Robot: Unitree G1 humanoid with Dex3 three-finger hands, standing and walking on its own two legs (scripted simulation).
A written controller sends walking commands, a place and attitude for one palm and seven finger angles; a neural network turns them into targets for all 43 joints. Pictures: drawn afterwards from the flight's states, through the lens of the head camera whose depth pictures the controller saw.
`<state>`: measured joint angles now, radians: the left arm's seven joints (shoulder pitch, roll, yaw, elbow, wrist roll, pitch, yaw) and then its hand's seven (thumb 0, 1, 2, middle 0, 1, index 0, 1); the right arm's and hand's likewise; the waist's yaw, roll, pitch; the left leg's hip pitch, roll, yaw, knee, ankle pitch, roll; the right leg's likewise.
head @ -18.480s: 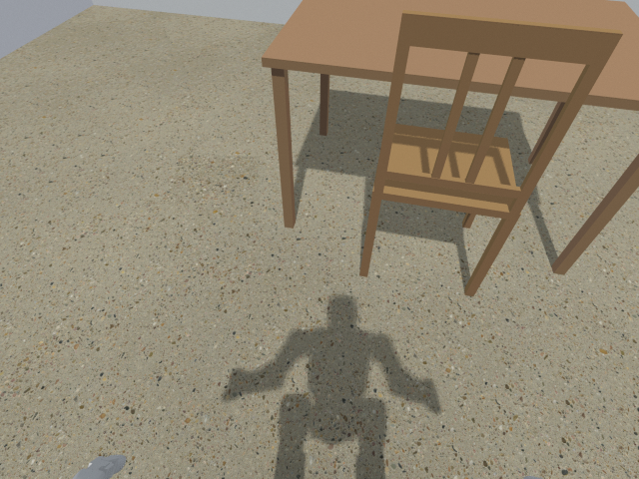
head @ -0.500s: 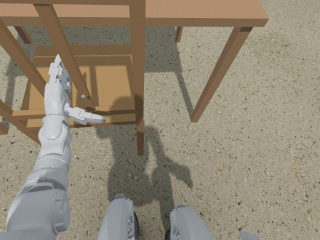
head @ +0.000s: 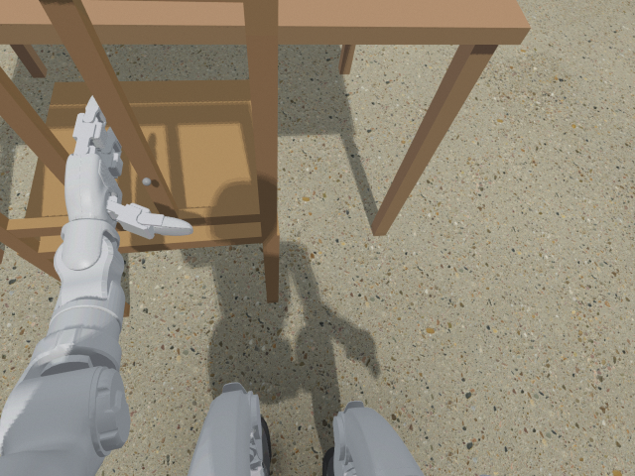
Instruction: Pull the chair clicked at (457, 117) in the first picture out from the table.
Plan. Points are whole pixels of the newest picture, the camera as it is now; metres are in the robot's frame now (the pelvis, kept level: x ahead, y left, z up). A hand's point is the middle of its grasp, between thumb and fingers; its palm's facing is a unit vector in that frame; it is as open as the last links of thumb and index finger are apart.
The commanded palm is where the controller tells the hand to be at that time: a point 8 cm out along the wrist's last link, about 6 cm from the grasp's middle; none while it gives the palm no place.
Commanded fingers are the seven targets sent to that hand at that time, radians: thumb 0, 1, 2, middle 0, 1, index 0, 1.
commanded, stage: push the fingers through the gap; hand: left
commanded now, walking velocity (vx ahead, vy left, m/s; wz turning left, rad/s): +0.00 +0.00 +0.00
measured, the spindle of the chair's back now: (45, 145) +0.49 +0.30 +0.06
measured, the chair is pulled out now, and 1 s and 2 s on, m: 0.00 0.00 0.07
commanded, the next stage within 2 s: hook a spindle and tug to test in 0.06 s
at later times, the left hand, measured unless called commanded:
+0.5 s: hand (153, 182) +0.46 +0.19 +0.03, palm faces +0.11 -0.99 -0.03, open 15.6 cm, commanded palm +0.44 +0.22 +0.03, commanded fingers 0.00 -0.33 0.37 -0.38 -1.07 -0.38 -1.07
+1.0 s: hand (154, 181) +0.46 +0.19 +0.03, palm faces +0.10 -0.99 -0.02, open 6.2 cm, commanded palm +0.43 +0.22 +0.03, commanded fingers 0.00 0.90 0.90 -0.50 -1.45 -0.50 -1.45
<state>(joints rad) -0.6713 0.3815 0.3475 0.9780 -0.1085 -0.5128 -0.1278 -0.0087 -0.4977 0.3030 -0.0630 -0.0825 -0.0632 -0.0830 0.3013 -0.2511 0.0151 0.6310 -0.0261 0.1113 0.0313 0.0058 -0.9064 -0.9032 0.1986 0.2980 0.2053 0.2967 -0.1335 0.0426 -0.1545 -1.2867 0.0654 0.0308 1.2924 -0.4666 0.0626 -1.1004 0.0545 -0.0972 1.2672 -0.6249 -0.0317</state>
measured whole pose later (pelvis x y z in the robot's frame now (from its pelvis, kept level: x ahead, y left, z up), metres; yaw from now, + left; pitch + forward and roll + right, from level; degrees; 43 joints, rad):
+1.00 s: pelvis +0.00 +0.00 +0.00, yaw +0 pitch +26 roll -5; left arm -0.66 0.36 0.33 0.98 -0.11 -0.53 -0.10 0.01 0.54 0.75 -0.46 -1.41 -0.47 -1.41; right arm 0.29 -0.25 0.02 0.62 -0.03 0.12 0.03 0.01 -0.91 -0.90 0.20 0.30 0.21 0.30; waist -0.13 0.04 -0.16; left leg -1.27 0.06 0.03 1.28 -0.46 0.06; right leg -1.09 0.06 -0.09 1.26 -0.62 -0.03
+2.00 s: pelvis +0.02 +0.01 +0.08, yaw +0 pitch +14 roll -3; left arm -0.51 0.23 0.15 0.96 -0.10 -0.25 0.11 0.05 0.72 0.81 -0.32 -1.18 -0.44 -1.45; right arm 0.29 -0.23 0.04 0.59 0.06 0.16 -0.07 0.01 -0.91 -0.90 0.20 0.30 0.21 0.30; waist -0.06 0.03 -0.06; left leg -0.77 0.03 0.08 0.84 -0.32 0.07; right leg -0.61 0.04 -0.03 0.80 -0.44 0.00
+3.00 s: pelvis -0.07 -0.01 +0.10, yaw +0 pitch +0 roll -2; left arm -0.52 0.17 0.00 1.09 -0.07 -0.24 0.08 0.03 0.64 0.80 -0.31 -1.17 -0.50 -1.45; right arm 0.20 -0.21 0.03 0.76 0.03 -0.07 -0.13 0.01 -0.90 -0.90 0.20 0.30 0.21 0.30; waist -0.04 0.05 0.18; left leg -0.53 0.04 0.05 0.69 -0.26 0.01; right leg -0.39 0.03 -0.10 0.64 -0.24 -0.04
